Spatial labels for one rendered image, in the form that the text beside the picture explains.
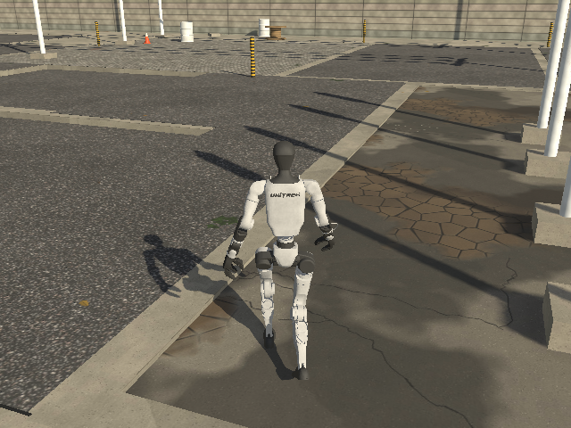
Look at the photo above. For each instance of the left robot shin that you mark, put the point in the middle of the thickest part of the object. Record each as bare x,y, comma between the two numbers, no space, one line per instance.
267,309

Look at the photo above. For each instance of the robot right upper arm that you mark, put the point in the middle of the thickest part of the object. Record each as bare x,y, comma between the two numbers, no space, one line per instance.
317,200

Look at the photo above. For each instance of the robot right hand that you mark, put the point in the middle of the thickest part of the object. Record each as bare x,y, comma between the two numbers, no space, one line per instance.
330,245

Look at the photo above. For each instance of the left robot thigh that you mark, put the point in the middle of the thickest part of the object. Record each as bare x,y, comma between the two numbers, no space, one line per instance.
264,264

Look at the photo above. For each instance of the robot right forearm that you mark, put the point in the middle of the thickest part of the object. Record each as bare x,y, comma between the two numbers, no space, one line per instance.
327,231

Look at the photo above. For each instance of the robot left hand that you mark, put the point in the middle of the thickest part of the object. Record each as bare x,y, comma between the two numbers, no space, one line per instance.
227,265

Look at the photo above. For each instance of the robot left forearm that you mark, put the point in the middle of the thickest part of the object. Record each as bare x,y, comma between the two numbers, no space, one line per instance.
237,240

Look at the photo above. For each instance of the robot left upper arm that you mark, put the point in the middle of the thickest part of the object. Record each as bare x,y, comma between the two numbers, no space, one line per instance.
257,188

